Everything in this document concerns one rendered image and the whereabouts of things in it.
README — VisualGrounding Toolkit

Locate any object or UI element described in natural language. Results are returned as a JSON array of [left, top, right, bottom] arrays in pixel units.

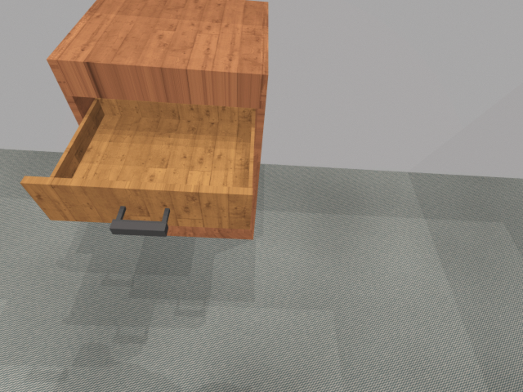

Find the drawer
[[20, 98, 256, 229]]

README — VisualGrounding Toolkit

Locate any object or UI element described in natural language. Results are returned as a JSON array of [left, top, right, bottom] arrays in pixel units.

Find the cabinet
[[47, 0, 268, 239]]

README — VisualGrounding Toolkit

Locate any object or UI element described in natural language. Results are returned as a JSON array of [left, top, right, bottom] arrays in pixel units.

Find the handle
[[110, 206, 170, 237]]

